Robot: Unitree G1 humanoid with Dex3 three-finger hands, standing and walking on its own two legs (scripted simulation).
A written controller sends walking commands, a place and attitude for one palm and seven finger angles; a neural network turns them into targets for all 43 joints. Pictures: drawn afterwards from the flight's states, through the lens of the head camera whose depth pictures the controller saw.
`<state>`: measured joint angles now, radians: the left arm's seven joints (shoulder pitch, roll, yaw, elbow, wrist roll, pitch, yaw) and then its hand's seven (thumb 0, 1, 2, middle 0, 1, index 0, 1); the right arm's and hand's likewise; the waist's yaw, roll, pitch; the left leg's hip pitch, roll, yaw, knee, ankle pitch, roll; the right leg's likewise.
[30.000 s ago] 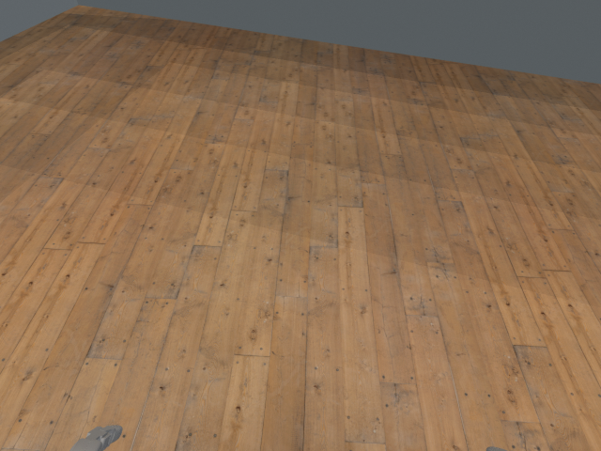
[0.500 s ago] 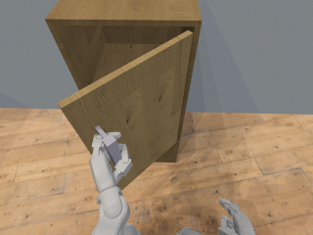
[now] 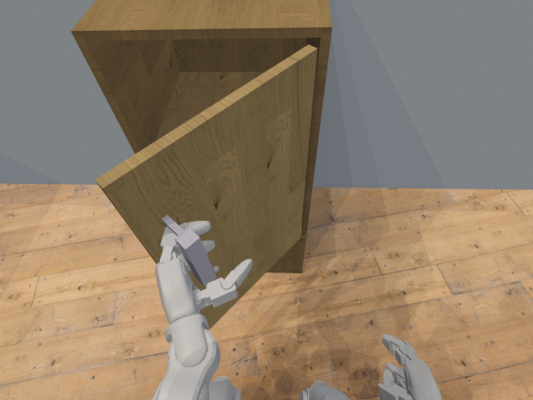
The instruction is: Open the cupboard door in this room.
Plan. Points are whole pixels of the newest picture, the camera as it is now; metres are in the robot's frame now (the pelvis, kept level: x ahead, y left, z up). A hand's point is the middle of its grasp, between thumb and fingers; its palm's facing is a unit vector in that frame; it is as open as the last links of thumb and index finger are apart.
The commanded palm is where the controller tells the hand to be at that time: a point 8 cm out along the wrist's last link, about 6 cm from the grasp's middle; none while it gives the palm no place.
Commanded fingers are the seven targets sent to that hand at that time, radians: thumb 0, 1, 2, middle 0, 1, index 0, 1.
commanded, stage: open thumb and fingers to let go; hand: left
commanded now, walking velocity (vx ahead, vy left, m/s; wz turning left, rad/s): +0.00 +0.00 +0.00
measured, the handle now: (188, 251) +0.33 +0.13 +0.04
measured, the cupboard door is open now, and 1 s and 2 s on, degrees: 49 52 51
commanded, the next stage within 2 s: slide the hand sideways off the handle in 0.42 s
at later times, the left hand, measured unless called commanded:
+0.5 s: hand (215, 273) +0.29 +0.09 +0.04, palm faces +0.30 -0.95 -0.02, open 14.7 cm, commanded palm +0.25 +0.13 +0.04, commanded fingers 0.00 -0.50 0.30 -0.15 -0.30 -0.15 -0.30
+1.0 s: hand (200, 311) +0.24 +0.10 +0.04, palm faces -0.09 -1.00 +0.01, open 16.2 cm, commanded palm +0.21 +0.17 +0.04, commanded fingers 0.00 -0.50 0.30 -0.15 -0.30 -0.15 -0.30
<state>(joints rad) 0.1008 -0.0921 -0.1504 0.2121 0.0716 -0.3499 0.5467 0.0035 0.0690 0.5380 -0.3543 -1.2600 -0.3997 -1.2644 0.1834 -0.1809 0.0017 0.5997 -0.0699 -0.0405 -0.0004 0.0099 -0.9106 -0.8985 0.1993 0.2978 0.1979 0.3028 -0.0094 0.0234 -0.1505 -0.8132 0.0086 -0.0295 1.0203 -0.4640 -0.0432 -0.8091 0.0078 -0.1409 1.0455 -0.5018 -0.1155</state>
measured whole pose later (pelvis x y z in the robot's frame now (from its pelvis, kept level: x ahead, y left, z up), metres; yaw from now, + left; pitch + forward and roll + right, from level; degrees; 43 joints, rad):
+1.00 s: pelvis -0.01 +0.05 -0.01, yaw -2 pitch +13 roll -1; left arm 0.26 0.04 -0.23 0.03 0.02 -0.37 0.13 -0.02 -0.50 0.30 -0.18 -0.31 -0.18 -0.32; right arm 0.23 -0.21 0.02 0.45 -0.02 -0.05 0.02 0.01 -0.91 -0.90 0.20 0.30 0.20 0.30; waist -0.01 0.01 -0.13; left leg -0.86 0.00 0.02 1.13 -0.50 0.02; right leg -0.85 0.00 -0.09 1.11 -0.50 -0.05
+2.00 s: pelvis -0.01 +0.05 -0.02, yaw -2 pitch +14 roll -2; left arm 0.58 0.20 0.01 -0.31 -0.19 -0.33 -0.13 -0.02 -0.50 0.30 -0.15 -0.30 -0.15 -0.30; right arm 0.24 -0.21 0.01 0.42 0.03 -0.09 -0.05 0.01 -0.91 -0.90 0.20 0.30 0.20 0.30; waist 0.02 0.05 -0.15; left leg -0.89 0.02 -0.02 1.19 -0.55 0.01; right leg -0.86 0.01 -0.13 1.14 -0.53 -0.06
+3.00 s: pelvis +0.03 +0.06 +0.07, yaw -2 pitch -4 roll -1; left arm 0.50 0.36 0.31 -0.43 -0.05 -0.06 0.12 0.00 0.56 0.75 -0.19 -0.30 -0.20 -0.30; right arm 0.19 -0.23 0.06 0.62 0.00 -0.12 -0.08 0.01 -0.91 -0.90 0.20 0.30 0.20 0.30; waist 0.07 0.06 0.01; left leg -0.11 -0.02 0.02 0.45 -0.27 0.03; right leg -0.09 0.01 -0.07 0.42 -0.26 -0.03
